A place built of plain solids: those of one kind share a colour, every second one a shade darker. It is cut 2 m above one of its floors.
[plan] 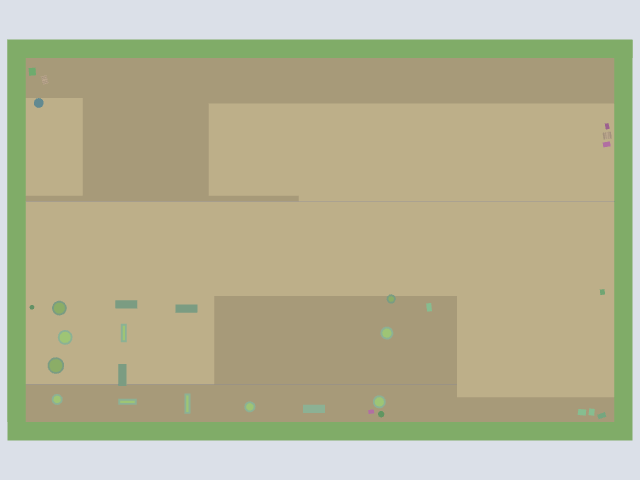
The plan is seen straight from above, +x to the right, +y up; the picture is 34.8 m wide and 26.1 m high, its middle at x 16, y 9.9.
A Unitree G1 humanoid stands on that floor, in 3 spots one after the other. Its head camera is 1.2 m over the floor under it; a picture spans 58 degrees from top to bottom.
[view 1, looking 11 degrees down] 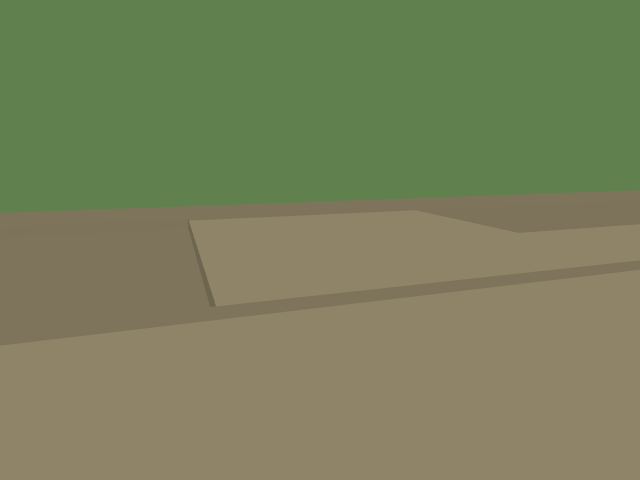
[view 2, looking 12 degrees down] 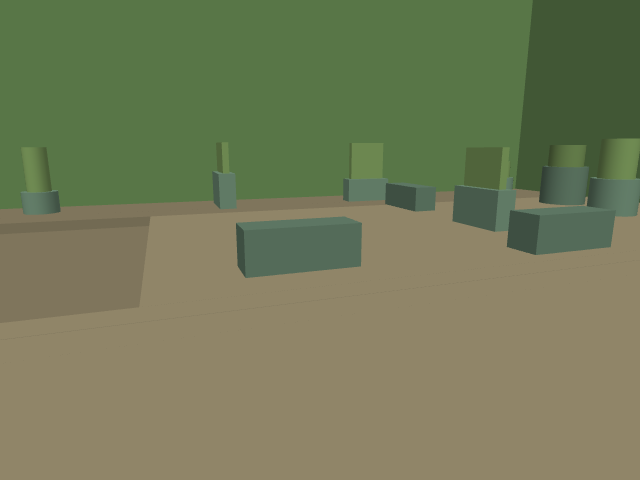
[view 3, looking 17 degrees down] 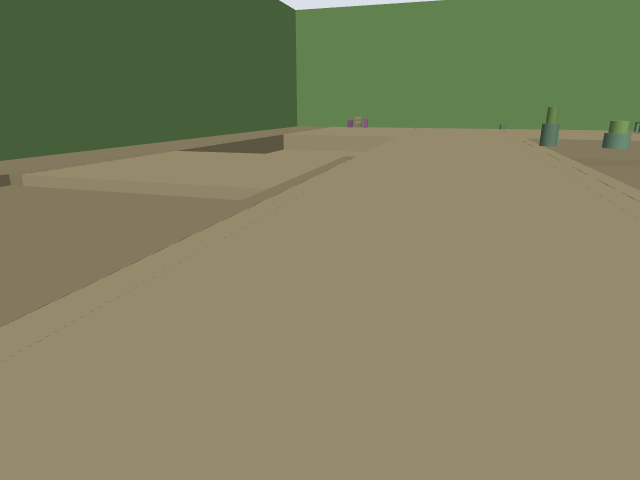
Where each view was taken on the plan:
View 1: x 9.66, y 8.86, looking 71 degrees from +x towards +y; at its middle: floor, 6.30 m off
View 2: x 10.02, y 10.30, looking -110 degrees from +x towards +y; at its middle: piece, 4.26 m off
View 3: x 3.84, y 9.60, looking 17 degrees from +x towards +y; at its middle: floor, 4.10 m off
